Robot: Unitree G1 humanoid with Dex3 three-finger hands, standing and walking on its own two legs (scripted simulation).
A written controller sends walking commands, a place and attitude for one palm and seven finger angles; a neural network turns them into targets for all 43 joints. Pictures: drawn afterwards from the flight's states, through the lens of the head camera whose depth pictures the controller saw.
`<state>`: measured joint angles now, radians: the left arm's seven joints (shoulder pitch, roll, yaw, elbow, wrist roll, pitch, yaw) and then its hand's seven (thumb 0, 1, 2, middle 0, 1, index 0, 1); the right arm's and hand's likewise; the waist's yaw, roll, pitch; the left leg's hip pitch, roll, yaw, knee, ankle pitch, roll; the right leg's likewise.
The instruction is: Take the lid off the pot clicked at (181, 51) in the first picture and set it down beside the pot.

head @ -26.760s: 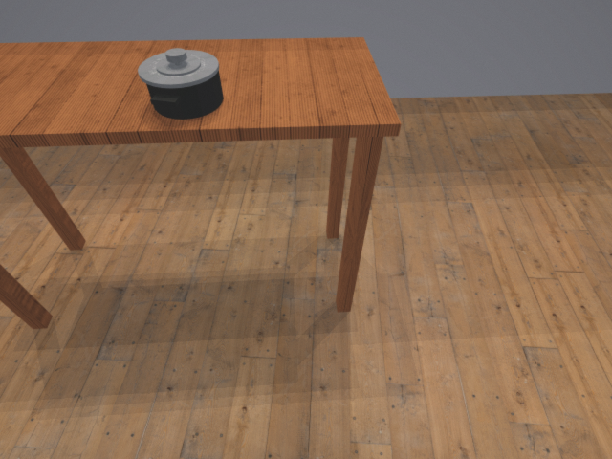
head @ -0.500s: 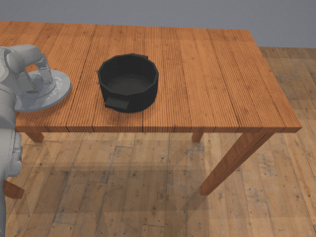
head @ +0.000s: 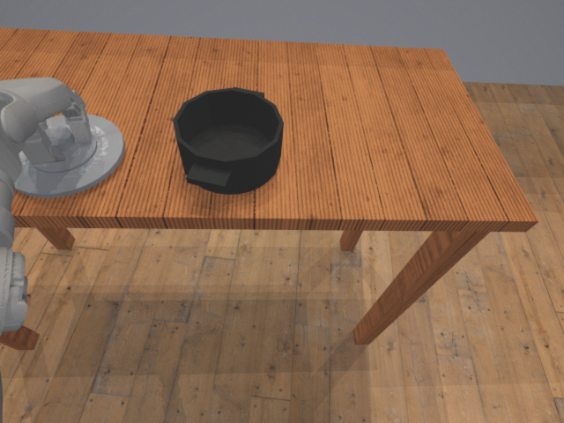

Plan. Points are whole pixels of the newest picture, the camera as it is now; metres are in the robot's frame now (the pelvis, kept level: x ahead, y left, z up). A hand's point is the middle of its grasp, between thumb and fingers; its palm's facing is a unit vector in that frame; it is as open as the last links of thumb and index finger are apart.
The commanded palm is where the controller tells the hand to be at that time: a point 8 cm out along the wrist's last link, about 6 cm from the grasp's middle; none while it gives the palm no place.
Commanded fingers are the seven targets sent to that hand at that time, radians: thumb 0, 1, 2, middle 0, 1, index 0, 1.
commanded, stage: open the fingers wide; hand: left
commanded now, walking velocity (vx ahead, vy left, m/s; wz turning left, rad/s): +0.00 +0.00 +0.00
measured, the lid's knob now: (57, 139) +0.50 +0.31 +0.11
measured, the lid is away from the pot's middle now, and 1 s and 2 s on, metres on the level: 0.24 0.25 0.25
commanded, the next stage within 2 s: raise the empty hand in 0.82 s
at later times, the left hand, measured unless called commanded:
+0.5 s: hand (43, 139) +0.47 +0.30 +0.13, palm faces -0.37 -0.06 -0.93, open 9.1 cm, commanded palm +0.47 +0.29 +0.19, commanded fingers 0.00 -0.12 0.88 -0.46 -0.64 -0.46 -0.64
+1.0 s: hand (39, 143) +0.46 +0.31 +0.13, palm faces -0.37 -0.07 -0.92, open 11.0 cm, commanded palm +0.48 +0.30 +0.20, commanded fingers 0.00 -0.14 0.92 -0.50 -0.58 -0.50 -0.58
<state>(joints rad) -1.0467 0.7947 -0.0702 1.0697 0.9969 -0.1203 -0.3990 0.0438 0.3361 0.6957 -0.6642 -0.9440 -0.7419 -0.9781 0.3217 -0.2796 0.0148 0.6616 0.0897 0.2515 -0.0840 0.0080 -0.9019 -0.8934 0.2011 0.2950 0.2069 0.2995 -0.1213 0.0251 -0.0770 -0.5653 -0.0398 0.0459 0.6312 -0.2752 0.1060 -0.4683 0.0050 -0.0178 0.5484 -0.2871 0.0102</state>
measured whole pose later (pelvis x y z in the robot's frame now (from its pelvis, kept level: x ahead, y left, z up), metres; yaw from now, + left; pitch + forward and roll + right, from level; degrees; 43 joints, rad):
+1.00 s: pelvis +0.00 +0.01 +0.00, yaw +0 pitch +11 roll -3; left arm -1.04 0.77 -0.09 1.05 0.98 -0.10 -0.41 0.00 -0.13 0.91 -0.50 -0.59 -0.50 -0.60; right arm 0.30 -0.28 0.02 0.65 0.09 0.26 -0.08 0.01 -0.90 -0.89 0.20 0.29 0.21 0.30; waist -0.11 0.03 -0.08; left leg -0.55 -0.05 0.05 0.63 -0.27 0.12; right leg -0.45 0.00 -0.02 0.54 -0.28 0.02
